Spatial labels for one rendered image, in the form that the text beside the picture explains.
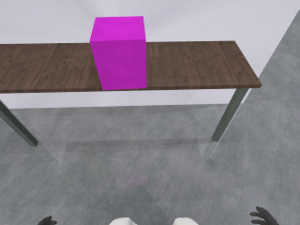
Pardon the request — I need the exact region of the robot left hand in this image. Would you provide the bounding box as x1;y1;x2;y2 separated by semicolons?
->
38;216;57;225

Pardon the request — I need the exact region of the robot right hand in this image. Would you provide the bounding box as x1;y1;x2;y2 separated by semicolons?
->
249;206;279;225

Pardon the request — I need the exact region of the table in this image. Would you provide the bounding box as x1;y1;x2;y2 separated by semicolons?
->
0;40;262;147

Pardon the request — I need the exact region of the carton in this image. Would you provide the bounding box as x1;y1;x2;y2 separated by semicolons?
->
89;16;147;90

